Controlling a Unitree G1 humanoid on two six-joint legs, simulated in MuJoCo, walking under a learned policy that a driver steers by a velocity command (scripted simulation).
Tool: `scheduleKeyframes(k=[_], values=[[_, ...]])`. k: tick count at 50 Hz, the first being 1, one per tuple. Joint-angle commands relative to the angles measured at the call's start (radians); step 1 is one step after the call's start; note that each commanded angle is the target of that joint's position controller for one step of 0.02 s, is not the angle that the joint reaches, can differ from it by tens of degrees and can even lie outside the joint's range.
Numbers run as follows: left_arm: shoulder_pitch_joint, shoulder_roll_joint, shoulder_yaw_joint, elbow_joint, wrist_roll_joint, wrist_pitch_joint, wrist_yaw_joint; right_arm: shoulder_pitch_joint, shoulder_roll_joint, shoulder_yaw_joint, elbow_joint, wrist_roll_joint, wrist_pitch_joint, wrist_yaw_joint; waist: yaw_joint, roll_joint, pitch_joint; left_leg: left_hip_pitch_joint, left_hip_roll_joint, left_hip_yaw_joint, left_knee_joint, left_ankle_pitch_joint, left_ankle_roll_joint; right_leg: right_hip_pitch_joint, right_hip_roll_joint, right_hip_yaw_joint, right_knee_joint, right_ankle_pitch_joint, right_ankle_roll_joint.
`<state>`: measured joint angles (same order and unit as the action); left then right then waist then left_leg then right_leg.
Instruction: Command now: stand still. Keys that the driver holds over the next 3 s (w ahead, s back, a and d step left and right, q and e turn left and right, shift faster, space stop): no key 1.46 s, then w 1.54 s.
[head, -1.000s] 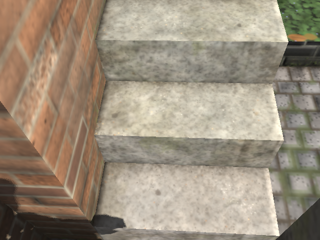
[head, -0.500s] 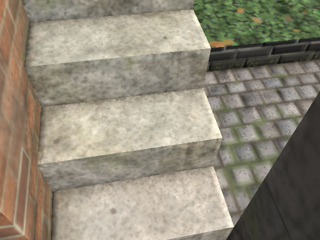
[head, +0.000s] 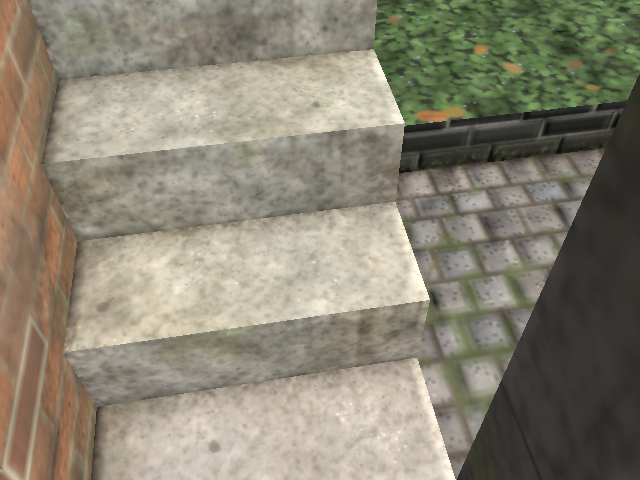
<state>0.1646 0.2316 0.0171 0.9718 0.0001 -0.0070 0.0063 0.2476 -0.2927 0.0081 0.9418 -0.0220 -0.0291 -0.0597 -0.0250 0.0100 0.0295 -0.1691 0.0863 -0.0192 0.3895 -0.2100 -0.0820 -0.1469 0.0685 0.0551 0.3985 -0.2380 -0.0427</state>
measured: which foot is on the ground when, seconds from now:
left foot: down 0.00-1.00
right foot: down 0.00-1.00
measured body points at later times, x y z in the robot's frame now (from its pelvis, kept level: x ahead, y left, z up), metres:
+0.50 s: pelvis +0.01 +0.01 +0.00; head +0.02 +0.01 +0.45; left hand +0.07 +0.27 -0.14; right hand +0.05 -0.27 -0.14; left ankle +0.00 +0.17 -0.74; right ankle -0.02 -0.10 -0.74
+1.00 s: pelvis +0.01 +0.01 +0.00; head +0.02 +0.02 +0.45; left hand +0.06 +0.28 -0.15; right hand +0.04 -0.25 -0.14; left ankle +0.00 +0.17 -0.74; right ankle -0.02 -0.10 -0.74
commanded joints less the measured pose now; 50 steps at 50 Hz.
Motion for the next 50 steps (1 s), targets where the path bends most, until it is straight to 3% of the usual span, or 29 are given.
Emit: scheduleKeyframes(k=[1, 17, 27, 50], values=[[-0.012, 0.132, 0.025, -0.032, -0.002, -0.014, 0.003, 0.009, -0.108, -0.019, -0.026, 0.001, -0.005, -0.004, 0.004, -0.031, -0.036, 0.022, -0.005, -0.005, -0.027, 0.117, 0.018, -0.010, -0.113, 0.127, -0.107, 0.210, -0.024], [0.041, 0.144, 0.022, 0.016, -0.005, -0.005, 0.012, 0.016, -0.122, -0.008, 0.027, 0.006, -0.008, 0.006, 0.009, -0.009, -0.023, 0.028, -0.007, 0.004, -0.037, 0.140, 0.025, -0.017, -0.082, 0.081, -0.092, 0.229, -0.015], [0.047, 0.150, 0.024, 0.036, 0.001, 0.011, 0.018, 0.033, -0.104, 0.003, 0.043, 0.004, -0.018, 0.010, 0.008, 0.003, -0.018, 0.018, -0.014, 0.008, -0.045, 0.144, 0.031, -0.004, -0.072, 0.067, -0.078, 0.234, -0.006], [0.055, 0.143, 0.024, 0.084, -0.005, 0.012, 0.020, 0.079, -0.095, 0.008, 0.039, 0.006, -0.018, 0.008, 0.012, -0.004, -0.009, 0.012, -0.026, 0.009, -0.044, 0.135, 0.038, -0.004, -0.072, 0.059, -0.071, 0.235, 0.004]])
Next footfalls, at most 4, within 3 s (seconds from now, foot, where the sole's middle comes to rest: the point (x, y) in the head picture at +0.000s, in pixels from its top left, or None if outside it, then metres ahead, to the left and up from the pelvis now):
2.32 left None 0.25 0.20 -0.78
2.82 right None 0.43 -0.07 -0.59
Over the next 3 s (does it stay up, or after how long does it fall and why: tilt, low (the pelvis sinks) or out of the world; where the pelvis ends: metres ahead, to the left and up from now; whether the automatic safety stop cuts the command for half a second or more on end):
stays up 0.40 0.01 0.12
